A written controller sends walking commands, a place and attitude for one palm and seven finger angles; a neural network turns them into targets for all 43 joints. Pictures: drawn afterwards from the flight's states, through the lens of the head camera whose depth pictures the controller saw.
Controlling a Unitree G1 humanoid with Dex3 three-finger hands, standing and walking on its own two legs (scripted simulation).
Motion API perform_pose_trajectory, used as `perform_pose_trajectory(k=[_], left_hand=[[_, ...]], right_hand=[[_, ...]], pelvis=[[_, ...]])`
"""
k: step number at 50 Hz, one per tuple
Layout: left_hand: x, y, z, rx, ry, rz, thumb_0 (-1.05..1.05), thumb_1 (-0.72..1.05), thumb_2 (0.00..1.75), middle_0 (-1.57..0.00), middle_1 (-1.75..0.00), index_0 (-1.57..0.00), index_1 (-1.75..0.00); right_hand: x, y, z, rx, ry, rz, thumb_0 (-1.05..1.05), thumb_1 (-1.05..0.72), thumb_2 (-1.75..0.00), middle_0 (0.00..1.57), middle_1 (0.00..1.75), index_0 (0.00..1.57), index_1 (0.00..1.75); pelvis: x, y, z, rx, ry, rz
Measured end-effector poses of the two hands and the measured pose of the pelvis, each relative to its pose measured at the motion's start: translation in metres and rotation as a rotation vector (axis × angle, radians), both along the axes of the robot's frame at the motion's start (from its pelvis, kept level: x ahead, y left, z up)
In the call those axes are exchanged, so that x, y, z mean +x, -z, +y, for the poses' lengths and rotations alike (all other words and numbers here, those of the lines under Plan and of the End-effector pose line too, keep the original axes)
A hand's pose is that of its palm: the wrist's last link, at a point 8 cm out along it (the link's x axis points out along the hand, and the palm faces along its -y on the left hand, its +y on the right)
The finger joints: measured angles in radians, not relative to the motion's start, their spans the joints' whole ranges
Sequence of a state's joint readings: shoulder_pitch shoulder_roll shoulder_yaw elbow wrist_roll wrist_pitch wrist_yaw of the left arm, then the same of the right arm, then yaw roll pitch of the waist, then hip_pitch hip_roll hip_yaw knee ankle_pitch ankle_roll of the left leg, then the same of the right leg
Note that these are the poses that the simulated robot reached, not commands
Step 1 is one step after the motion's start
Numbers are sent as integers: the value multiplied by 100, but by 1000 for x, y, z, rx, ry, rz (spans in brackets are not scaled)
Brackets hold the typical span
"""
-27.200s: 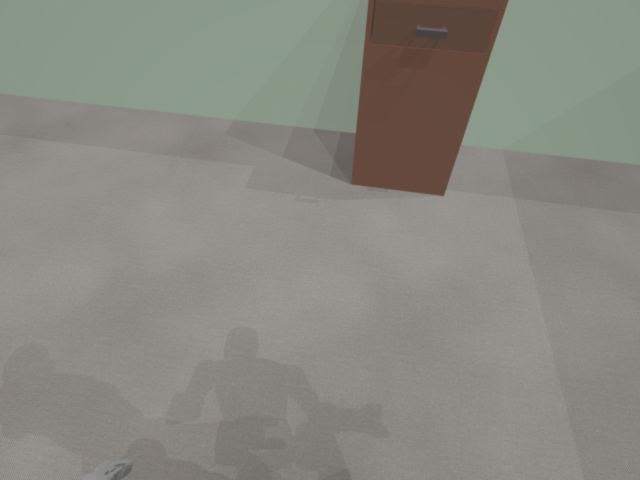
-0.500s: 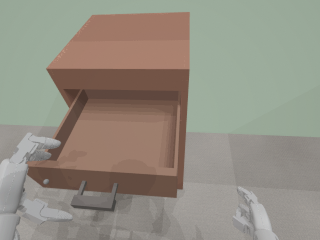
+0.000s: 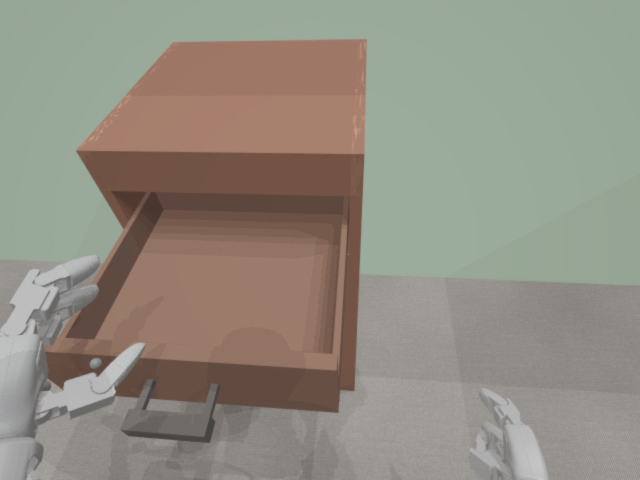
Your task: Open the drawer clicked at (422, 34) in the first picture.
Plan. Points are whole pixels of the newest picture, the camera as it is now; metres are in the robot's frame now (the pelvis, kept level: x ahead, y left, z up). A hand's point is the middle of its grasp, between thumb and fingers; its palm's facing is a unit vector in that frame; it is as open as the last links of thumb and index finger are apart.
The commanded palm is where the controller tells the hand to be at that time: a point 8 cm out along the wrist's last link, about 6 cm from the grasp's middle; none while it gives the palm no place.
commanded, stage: draw the hand back to the body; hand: left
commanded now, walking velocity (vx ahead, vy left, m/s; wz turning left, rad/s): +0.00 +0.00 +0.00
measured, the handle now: (175, 407) +0.20 +0.22 -0.02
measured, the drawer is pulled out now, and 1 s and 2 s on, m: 0.30 0.30 0.30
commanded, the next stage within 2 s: step back with the hand held close in 0.38 s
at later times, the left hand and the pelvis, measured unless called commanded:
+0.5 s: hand (86, 367) +0.17 +0.23 +0.15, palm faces +0.39 -0.81 -0.44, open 7.5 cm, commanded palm +0.12 +0.27 +0.17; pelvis -0.01 -0.01 +0.00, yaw +0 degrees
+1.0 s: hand (34, 415) +0.13 +0.25 +0.15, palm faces +0.29 -0.80 -0.53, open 7.4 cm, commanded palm +0.07 +0.30 +0.17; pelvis -0.07 +0.02 -0.01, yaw +0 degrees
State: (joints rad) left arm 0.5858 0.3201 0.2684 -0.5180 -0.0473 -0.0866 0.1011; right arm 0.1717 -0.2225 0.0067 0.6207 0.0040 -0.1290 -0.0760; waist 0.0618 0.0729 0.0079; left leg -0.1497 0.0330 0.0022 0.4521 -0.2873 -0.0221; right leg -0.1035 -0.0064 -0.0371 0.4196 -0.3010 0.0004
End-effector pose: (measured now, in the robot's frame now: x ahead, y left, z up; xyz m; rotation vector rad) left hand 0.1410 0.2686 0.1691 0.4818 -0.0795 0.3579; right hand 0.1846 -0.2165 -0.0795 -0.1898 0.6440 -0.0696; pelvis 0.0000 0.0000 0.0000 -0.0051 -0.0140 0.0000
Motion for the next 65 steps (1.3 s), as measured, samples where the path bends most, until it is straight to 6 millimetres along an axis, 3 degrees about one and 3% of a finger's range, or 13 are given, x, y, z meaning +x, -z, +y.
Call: perform_pose_trajectory(k=[9, 17, 30, 38, 44, 52, 59, 65], left_hand=[[-4, -6, 6, 14, -56, -28, 0, 59, 77, -24, -50, -24, -49], [-4, -2, -1, -10, -37, -17, 1, 81, 86, -22, -36, -22, -35], [-6, -15, 10, 69, -23, -51, 1, 88, 90, -22, -31, -22, -30], [-5, 3, 8, 63, 98, 43, 1, 89, 90, -21, -30, -21, -30], [-21, -1, 19, 105, 136, 33, 1, 89, 90, -22, -30, -22, -30], [-57, -10, 24, 125, 82, -61, 1, 89, 90, -22, -30, -22, -30], [-84, -2, 19, 56, 48, -100, 1, 89, 90, -22, -30, -22, -30], [-91, 5, 34, 55, 52, -113, 1, 89, 90, -22, -30, -22, -30]], right_hand=[[10, -3, 1, 8, -13, -22, 1, -90, -90, 20, 30, 20, 30], [7, -4, 2, 17, -20, -22, 1, -90, -90, 20, 30, 20, 30], [-13, 1, -2, 7, -8, 38, 1, -90, -90, 20, 30, 20, 30], [-38, -1, -12, -45, 74, 106, 1, -90, -90, 20, 30, 20, 30], [-56, -7, -8, -71, 106, 108, 1, -90, -90, 20, 30, 20, 30], [-71, -4, 10, -40, 44, 51, 1, -90, -90, 20, 30, 20, 30], [-96, 4, 11, -42, 23, 70, 1, -90, -90, 20, 30, 20, 30], [-125, 3, 11, -92, 51, 111, 1, -90, -90, 20, 30, 20, 30]], pelvis=[[0, 0, -5, 2, -9, -13], [-2, -1, -7, 3, -7, -19], [-15, -1, -5, -9, -13, 9], [-32, 0, 9, -5, 9, 52], [-46, 3, 16, 0, 8, 54], [-72, 9, 14, 4, -1, 41], [-92, 13, 15, -14, -10, 40], [-109, 13, 22, -6, -16, 45]])
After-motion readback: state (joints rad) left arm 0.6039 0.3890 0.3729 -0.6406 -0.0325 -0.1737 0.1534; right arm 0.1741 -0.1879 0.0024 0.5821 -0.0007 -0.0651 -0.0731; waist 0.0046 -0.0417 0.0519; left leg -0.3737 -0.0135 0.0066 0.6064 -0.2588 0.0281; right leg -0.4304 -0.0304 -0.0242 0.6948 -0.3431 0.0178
